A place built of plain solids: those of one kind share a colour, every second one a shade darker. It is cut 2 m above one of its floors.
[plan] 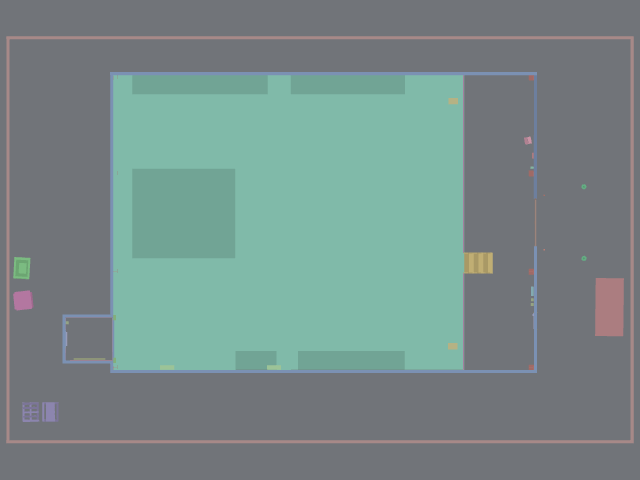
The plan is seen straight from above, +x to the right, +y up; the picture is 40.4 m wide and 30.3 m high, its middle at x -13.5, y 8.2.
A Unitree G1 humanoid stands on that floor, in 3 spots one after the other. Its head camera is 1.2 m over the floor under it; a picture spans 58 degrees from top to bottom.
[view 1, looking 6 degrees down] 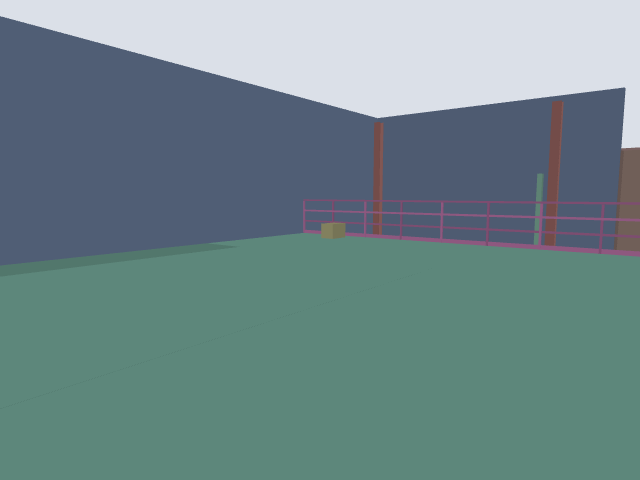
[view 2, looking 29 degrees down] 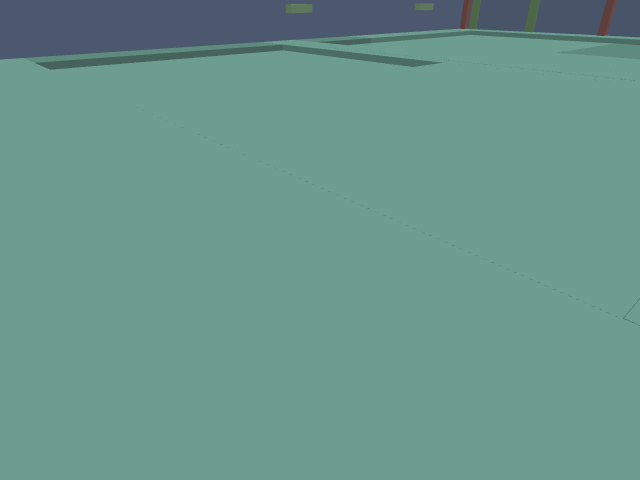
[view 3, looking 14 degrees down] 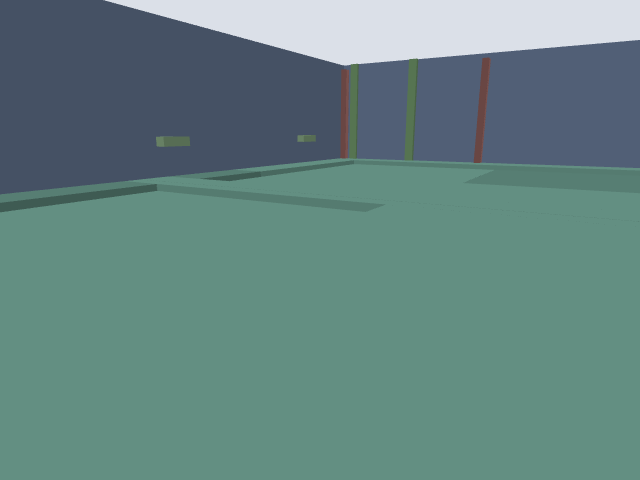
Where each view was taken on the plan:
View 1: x -14.80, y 9.85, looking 38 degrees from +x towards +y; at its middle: raised_floor_bank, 11.48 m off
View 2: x -6.20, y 12.95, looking -131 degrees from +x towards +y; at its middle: raised_floor_bank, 2.48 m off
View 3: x -8.05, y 9.85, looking -149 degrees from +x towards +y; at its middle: raised_floor_bank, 4.96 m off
